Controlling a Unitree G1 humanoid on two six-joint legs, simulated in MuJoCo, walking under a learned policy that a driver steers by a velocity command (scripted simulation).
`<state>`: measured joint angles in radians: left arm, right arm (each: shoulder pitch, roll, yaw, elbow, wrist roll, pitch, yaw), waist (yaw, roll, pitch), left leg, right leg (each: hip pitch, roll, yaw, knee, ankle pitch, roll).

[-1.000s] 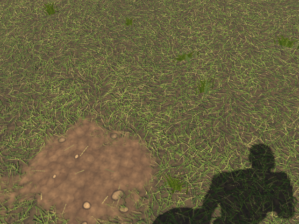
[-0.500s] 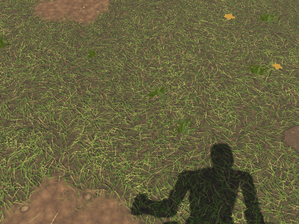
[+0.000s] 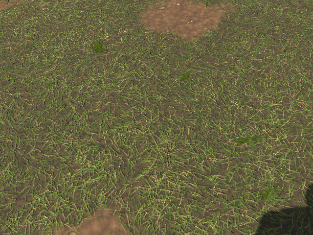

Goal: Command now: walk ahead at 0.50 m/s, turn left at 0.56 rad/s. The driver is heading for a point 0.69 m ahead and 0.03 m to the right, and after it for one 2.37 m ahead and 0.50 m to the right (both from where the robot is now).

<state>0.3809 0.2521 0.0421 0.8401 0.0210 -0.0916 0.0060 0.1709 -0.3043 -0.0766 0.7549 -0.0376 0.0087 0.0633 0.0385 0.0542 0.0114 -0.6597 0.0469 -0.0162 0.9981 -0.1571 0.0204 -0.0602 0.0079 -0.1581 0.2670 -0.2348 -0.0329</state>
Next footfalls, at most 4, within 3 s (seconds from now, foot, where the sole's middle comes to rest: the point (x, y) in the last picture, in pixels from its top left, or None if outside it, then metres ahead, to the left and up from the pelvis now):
0.20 left None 0.25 0.12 -0.78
0.78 right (176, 220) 0.55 0.00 -0.78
1.28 left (156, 153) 0.89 0.10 -0.78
1.78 right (218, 138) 0.99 -0.22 -0.78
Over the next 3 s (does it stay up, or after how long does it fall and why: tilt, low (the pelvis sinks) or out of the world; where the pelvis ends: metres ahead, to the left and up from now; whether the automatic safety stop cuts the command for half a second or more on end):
stays up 1.54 -0.26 -0.01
